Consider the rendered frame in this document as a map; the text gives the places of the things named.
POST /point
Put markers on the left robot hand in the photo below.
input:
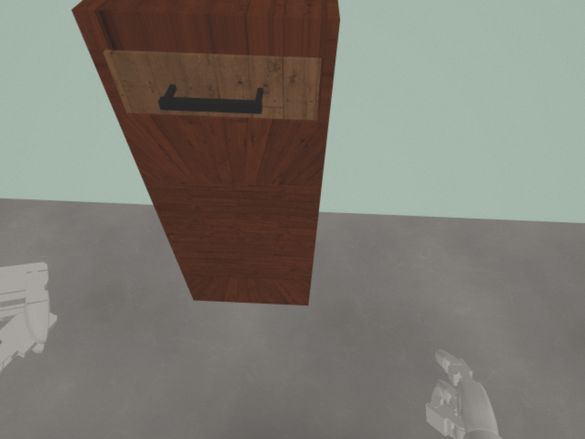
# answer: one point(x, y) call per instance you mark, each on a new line
point(24, 301)

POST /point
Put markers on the drawer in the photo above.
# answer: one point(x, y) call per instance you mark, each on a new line
point(290, 84)

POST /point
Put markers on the cabinet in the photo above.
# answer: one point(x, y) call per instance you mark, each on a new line
point(238, 197)

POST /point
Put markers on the handle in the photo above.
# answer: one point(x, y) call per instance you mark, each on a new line
point(171, 103)

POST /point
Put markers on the right robot hand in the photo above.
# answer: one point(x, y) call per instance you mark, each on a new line
point(470, 408)

